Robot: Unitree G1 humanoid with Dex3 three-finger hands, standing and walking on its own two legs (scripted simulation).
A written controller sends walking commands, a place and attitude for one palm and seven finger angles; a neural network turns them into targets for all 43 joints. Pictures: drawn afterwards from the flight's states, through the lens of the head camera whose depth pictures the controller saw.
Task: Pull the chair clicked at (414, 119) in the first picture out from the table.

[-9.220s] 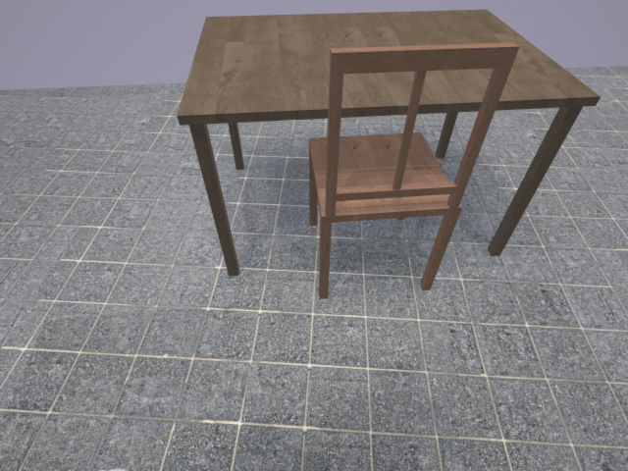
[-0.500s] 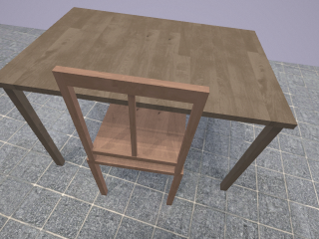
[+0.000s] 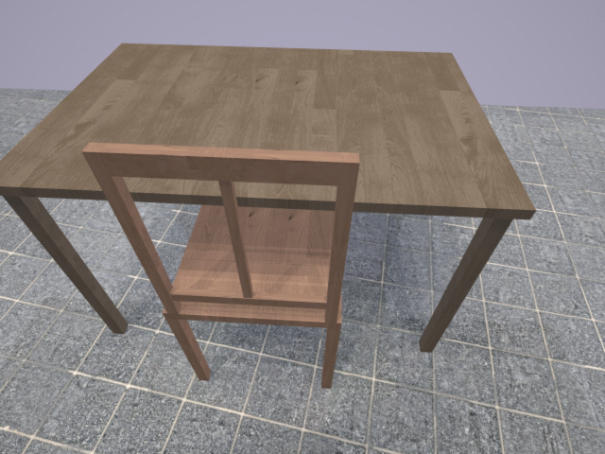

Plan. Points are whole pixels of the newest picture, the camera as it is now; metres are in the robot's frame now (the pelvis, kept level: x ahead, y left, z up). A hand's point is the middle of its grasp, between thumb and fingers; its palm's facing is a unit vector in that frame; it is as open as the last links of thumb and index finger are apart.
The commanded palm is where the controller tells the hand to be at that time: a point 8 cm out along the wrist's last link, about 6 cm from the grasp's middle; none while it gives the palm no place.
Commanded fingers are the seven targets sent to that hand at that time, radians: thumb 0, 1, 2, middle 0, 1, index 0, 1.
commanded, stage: come to a stop and stand still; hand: left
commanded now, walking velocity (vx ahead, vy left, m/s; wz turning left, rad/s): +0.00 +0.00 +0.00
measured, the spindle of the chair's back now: (238, 246) +0.49 +0.16 -0.07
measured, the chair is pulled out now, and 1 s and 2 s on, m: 0.00 0.00 0.00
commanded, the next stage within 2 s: look again from close up in 0.18 s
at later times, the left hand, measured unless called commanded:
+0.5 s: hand out of the picture +0.00 +0.17 -0.18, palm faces +0.05 -0.97 -0.23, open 7.4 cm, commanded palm none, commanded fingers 0.00 0.90 0.90 -0.20 -0.30 -0.20 -0.30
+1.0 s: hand out of the picture +0.02 +0.19 -0.18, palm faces +0.04 -0.98 -0.21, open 7.4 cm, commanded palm none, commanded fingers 0.00 0.90 0.90 -0.20 -0.30 -0.20 -0.30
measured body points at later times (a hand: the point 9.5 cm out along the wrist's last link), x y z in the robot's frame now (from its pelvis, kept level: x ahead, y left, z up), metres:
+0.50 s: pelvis +0.01 -0.01 -0.01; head +0.02 -0.02 +0.44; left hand +0.00 +0.22 -0.16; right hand +0.03 -0.24 -0.17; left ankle +0.01 +0.10 -0.74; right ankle -0.03 -0.11 -0.74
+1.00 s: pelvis +0.01 +0.01 -0.01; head +0.02 +0.02 +0.44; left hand +0.02 +0.24 -0.17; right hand +0.07 -0.22 -0.16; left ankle +0.01 +0.10 -0.74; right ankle -0.03 -0.11 -0.74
